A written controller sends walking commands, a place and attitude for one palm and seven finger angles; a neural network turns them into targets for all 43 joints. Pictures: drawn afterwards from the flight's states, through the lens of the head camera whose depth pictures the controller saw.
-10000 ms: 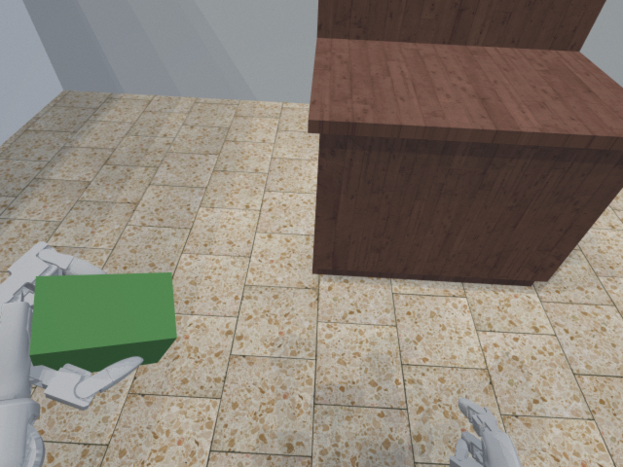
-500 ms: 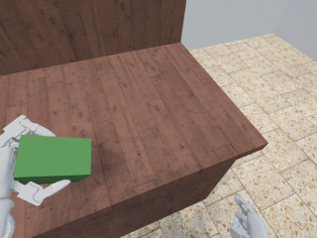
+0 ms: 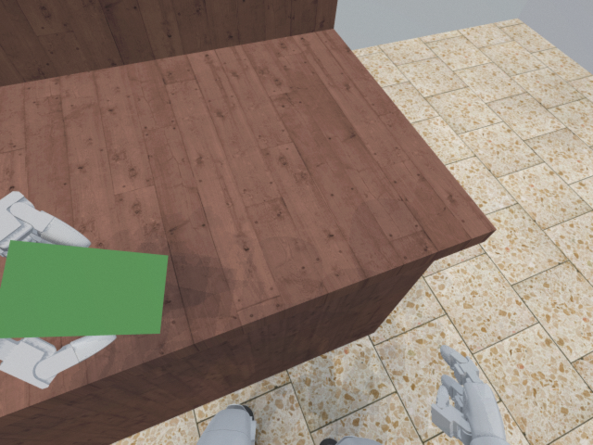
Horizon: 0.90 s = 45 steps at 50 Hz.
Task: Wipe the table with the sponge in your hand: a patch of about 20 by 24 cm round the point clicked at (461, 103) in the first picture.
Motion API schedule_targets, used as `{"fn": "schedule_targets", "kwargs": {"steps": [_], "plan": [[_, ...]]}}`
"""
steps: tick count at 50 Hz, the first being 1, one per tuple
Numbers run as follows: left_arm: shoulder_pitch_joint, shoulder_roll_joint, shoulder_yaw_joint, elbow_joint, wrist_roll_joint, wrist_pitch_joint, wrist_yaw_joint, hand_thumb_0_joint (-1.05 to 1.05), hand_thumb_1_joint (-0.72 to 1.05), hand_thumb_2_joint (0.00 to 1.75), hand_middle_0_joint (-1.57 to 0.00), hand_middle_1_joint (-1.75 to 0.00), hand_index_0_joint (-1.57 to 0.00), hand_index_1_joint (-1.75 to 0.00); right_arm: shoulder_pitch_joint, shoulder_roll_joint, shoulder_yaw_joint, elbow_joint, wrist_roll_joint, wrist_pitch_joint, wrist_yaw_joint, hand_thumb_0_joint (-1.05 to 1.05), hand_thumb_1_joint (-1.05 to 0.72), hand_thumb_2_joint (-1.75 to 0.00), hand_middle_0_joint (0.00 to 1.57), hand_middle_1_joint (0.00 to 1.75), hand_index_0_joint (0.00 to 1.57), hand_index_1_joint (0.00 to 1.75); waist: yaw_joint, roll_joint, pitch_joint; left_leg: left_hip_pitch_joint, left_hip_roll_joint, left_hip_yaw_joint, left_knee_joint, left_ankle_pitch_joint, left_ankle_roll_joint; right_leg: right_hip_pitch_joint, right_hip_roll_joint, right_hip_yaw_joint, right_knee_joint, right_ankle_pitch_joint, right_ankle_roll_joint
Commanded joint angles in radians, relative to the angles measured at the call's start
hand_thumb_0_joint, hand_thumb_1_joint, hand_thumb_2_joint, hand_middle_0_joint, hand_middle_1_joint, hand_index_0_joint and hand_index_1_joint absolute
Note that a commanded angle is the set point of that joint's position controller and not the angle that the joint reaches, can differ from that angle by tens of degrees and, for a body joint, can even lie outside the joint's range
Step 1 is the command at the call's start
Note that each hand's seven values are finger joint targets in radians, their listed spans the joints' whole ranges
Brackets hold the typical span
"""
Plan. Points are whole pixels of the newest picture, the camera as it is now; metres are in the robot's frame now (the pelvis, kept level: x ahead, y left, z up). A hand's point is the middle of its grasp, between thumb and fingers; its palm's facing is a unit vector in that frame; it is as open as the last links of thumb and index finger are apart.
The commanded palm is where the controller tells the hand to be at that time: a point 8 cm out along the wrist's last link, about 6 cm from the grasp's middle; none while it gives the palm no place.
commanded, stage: shuffle to correct the standing spot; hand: left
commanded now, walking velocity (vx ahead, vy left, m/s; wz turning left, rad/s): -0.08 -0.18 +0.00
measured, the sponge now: (104, 292) +0.23 +0.20 +0.15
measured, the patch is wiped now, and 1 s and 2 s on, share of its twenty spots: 0.00 0.00 0.00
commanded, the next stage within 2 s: come to a stop and stand still in 0.60 s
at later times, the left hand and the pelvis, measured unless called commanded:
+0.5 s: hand (86, 272) +0.23 +0.21 +0.18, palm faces +0.29 -0.82 -0.50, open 10.7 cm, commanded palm +0.16 +0.25 +0.19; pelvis +0.00 -0.03 +0.00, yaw +0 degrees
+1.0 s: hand (149, 352) +0.18 +0.14 +0.17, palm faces +0.30 -0.82 -0.49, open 10.7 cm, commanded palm +0.12 +0.19 +0.19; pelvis -0.03 -0.09 +0.00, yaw +1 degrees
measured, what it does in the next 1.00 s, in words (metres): steps on the spot: left foot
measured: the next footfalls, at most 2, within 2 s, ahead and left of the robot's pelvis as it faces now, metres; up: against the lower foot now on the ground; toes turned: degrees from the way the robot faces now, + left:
left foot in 0.64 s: +0.04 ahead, +0.10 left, +0.00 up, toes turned +2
left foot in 1.08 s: -0.04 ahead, +0.05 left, +0.00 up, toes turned +4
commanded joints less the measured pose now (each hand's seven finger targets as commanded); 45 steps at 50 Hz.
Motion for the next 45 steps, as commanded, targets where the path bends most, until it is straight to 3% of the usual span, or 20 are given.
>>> {"fn": "schedule_targets", "kwargs": {"steps": [1, 4, 6, 8, 10, 12, 15, 17, 22, 25, 27, 30, 32, 33, 35, 39, 41, 42, 44, 45], "plan": [[-0.009, 0.137, 0.138, -0.160, -0.031, -0.025, 0.041, 0.00, 0.10, 1.30, -1.20, -1.60, -1.20, -1.60, -0.042, -0.129, -0.039, -0.147, 0.011, -0.043, -0.007, 0.00, -0.90, -0.90, 0.20, 0.30, 0.20, 0.30, -0.005, 0.161, -0.238, 0.088, 0.117, -0.142, -0.228, -0.390, 0.079, 0.034, -0.042, 0.012, -0.054, -0.144, -0.006], [-0.026, 0.161, 0.154, -0.165, -0.025, -0.008, 0.037, 0.00, 0.10, 1.30, -1.20, -1.60, -1.20, -1.60, -0.027, -0.133, -0.057, -0.159, 0.013, -0.043, 0.004, 0.00, -0.90, -0.90, 0.20, 0.30, 0.20, 0.30, 0.005, 0.150, -0.221, 0.049, 0.090, -0.097, -0.168, -0.383, 0.064, 0.059, -0.056, 0.020, -0.097, -0.159, -0.029], [-0.041, 0.130, 0.107, -0.151, -0.028, 0.004, 0.038, 0.00, 0.10, 1.30, -1.20, -1.60, -1.20, -1.60, -0.021, -0.127, -0.046, -0.144, 0.016, -0.042, 0.008, 0.00, -0.90, -0.90, 0.20, 0.30, 0.20, 0.30, -0.005, 0.044, -0.207, 0.121, 0.024, -0.036, -0.063, -0.364, 0.047, -0.030, -0.090, 0.066, -0.189, -0.183, -0.056], [-0.054, 0.131, 0.091, -0.167, -0.033, 0.018, 0.040, 0.00, 0.10, 1.30, -1.20, -1.60, -1.20, -1.60, 0.004, -0.129, -0.057, -0.133, 0.018, -0.048, 0.008, 0.00, -0.90, -0.90, 0.20, 0.30, 0.20, 0.30, -0.013, -0.087, -0.198, 0.209, -0.054, 0.038, 0.206, -0.259, 0.021, -0.179, -0.205, 0.191, -0.256, -0.215, -0.145], [-0.048, 0.145, 0.101, -0.184, -0.028, 0.038, 0.062, 0.00, 0.10, 1.30, -1.20, -1.60, -1.20, -1.60, -0.018, -0.122, -0.041, -0.113, 0.021, -0.059, 0.007, 0.00, -0.90, -0.90, 0.20, 0.30, 0.20, 0.30, -0.018, -0.074, -0.232, 0.247, -0.056, 0.025, 0.238, -0.171, 0.028, -0.153, -0.248, 0.206, -0.210, 0.006, -0.178], [-0.089, 0.153, 0.104, -0.224, -0.036, 0.031, 0.063, 0.00, 0.10, 1.30, -1.20, -1.60, -1.20, -1.60, -0.025, -0.126, -0.042, -0.120, 0.016, -0.065, 0.006, 0.00, -0.90, -0.90, 0.20, 0.30, 0.20, 0.30, -0.019, -0.009, -0.244, 0.237, 0.006, -0.035, -0.007, -0.012, 0.048, -0.046, -0.163, 0.101, -0.063, 0.153, -0.103], [-0.095, 0.170, 0.115, -0.214, -0.017, 0.023, 0.066, 0.00, 0.10, 1.30, -1.20, -1.60, -1.20, -1.60, -0.048, -0.133, -0.042, -0.123, 0.020, -0.059, 0.005, 0.00, -0.90, -0.90, 0.20, 0.30, 0.20, 0.30, -0.001, 0.169, -0.275, 0.406, 0.194, -0.253, -0.167, 0.473, 0.108, -0.093, -0.045, 0.016, 0.128, 0.015, 0.005], [-0.109, 0.175, 0.115, -0.248, -0.009, 0.020, 0.052, 0.00, 0.10, 1.30, -1.20, -1.60, -1.20, -1.60, -0.026, -0.123, -0.050, -0.120, -0.012, -0.046, 0.016, 0.00, -0.90, -0.90, 0.20, 0.30, 0.20, 0.30, 0.002, 0.302, -0.258, 0.365, 0.234, -0.286, -0.196, 0.459, 0.130, -0.097, -0.055, 0.025, 0.187, -0.184, 0.010], [-0.061, 0.156, 0.118, -0.244, -0.015, 0.026, 0.050, 0.00, 0.10, 1.30, -1.20, -1.60, -1.20, -1.60, 0.001, -0.134, -0.061, -0.156, 0.018, -0.035, 0.046, 0.00, -0.90, -0.90, 0.20, 0.30, 0.20, 0.30, -0.001, 0.225, -0.255, 0.204, 0.151, -0.140, -0.059, 0.195, 0.083, 0.152, -0.076, -0.022, -0.154, 0.087, -0.026], [-0.008, 0.155, 0.123, -0.169, -0.024, 0.039, 0.056, 0.00, 0.10, 1.30, -1.20, -1.60, -1.20, -1.60, -0.008, -0.111, -0.047, -0.149, 0.047, -0.029, 0.048, 0.00, -0.90, -0.90, 0.20, 0.30, 0.20, 0.30, -0.020, -0.065, -0.228, 0.112, -0.018, 0.012, 0.129, -0.263, 0.028, 0.108, -0.198, 0.078, -0.195, 0.142, -0.103], [0.024, 0.146, 0.112, -0.167, -0.049, 0.057, 0.060, 0.00, 0.10, 1.30, -1.20, -1.60, -1.20, -1.60, 0.012, -0.123, -0.063, -0.141, 0.050, -0.018, 0.035, 0.00, -0.90, -0.90, 0.20, 0.30, 0.20, 0.30, -0.021, -0.187, -0.235, 0.160, -0.071, 0.017, 0.342, -0.243, 0.013, -0.058, -0.340, 0.233, -0.266, -0.006, -0.197], [0.010, 0.181, 0.141, -0.192, -0.051, 0.053, 0.078, 0.00, 0.10, 1.30, -1.20, -1.60, -1.20, -1.60, -0.047, -0.089, -0.016, -0.122, 0.033, -0.017, 0.017, 0.00, -0.90, -0.90, 0.20, 0.30, 0.20, 0.30, -0.032, -0.058, -0.210, 0.175, -0.019, 0.006, 0.028, -0.168, 0.029, -0.031, -0.306, 0.162, -0.125, 0.170, -0.161], [0.002, 0.165, 0.138, -0.212, -0.048, 0.027, 0.081, 0.00, 0.10, 1.30, -1.20, -1.60, -1.20, -1.60, -0.035, -0.114, -0.028, -0.128, 0.015, -0.024, -0.006, 0.00, -0.90, -0.90, 0.20, 0.30, 0.20, 0.30, -0.021, 0.090, -0.213, 0.254, 0.122, -0.151, -0.233, 0.195, 0.076, -0.031, -0.137, 0.027, 0.074, 0.183, -0.038], [-0.011, 0.169, 0.141, -0.210, -0.037, 0.016, 0.077, 0.00, 0.10, 1.30, -1.20, -1.60, -1.20, -1.60, -0.026, -0.119, -0.038, -0.121, -0.002, -0.025, -0.008, 0.00, -0.90, -0.90, 0.20, 0.30, 0.20, 0.30, -0.017, 0.185, -0.232, 0.333, 0.256, -0.294, -0.215, 0.501, 0.120, -0.112, -0.081, 0.004, 0.178, 0.022, 0.005], [-0.049, 0.167, 0.136, -0.188, -0.007, 0.006, 0.071, 0.00, 0.10, 1.30, -1.20, -1.60, -1.20, -1.60, -0.037, -0.097, -0.039, -0.092, -0.016, -0.031, -0.002, 0.00, -0.90, -0.90, 0.20, 0.30, 0.20, 0.30, -0.016, 0.223, -0.238, 0.496, 0.299, -0.283, -0.138, 0.817, 0.186, -0.257, -0.054, 0.044, 0.278, -0.220, 0.018], [-0.035, 0.146, 0.132, -0.259, -0.007, 0.019, 0.075, 0.00, 0.10, 1.30, -1.20, -1.60, -1.20, -1.60, -0.004, -0.133, -0.066, -0.136, 0.019, -0.043, 0.039, 0.00, -0.90, -0.90, 0.20, 0.30, 0.20, 0.30, 0.016, 0.301, -0.324, 0.344, 0.151, -0.081, 0.074, 0.489, 0.090, 0.079, -0.116, 0.017, -0.087, 0.055, -0.033], [-0.023, 0.150, 0.107, -0.249, -0.007, 0.029, 0.081, 0.00, 0.10, 1.30, -1.20, -1.60, -1.20, -1.60, 0.003, -0.123, -0.051, -0.143, 0.043, -0.036, 0.043, 0.00, -0.90, -0.90, 0.20, 0.30, 0.20, 0.30, -0.007, 0.032, -0.351, 0.194, -0.002, -0.005, 0.283, 0.065, 0.058, 0.251, -0.188, 0.030, -0.203, 0.319, -0.060], [0.006, 0.205, 0.133, -0.232, -0.012, 0.036, 0.088, 0.00, 0.10, 1.30, -1.20, -1.60, -1.20, -1.60, -0.003, -0.104, -0.052, -0.160, 0.056, -0.041, 0.034, 0.00, -0.90, -0.90, 0.20, 0.30, 0.20, 0.30, -0.014, -0.181, -0.346, 0.034, -0.120, 0.054, 0.456, -0.283, 0.018, 0.277, -0.345, 0.216, -0.182, 0.450, -0.135], [0.024, 0.146, 0.109, -0.164, -0.033, 0.051, 0.086, 0.00, 0.10, 1.30, -1.20, -1.60, -1.20, -1.60, 0.022, -0.137, -0.064, -0.129, 0.056, -0.038, 0.021, 0.00, -0.90, -0.90, 0.20, 0.30, 0.20, 0.30, -0.015, -0.246, -0.279, 0.043, -0.077, -0.045, 0.580, -0.320, 0.007, 0.067, -0.426, 0.310, -0.265, 0.023, -0.177], [0.065, 0.184, 0.149, -0.141, -0.030, 0.065, 0.097, 0.00, 0.10, 1.30, -1.20, -1.60, -1.20, -1.60, -0.012, -0.125, -0.055, -0.115, 0.059, -0.018, 0.021, 0.00, -0.90, -0.90, 0.20, 0.30, 0.20, 0.30, -0.020, -0.149, -0.232, 0.016, -0.058, -0.057, 0.546, -0.304, 0.014, 0.030, -0.422, 0.340, -0.245, -0.077, -0.200]]}}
